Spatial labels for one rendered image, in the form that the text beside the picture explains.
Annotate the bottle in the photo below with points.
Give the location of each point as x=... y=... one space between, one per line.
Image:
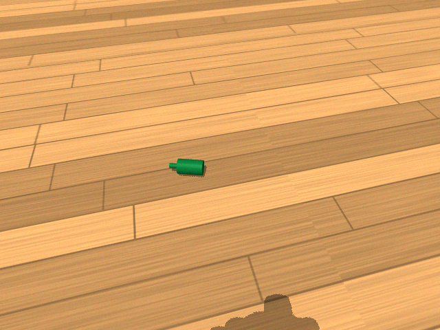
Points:
x=189 y=166

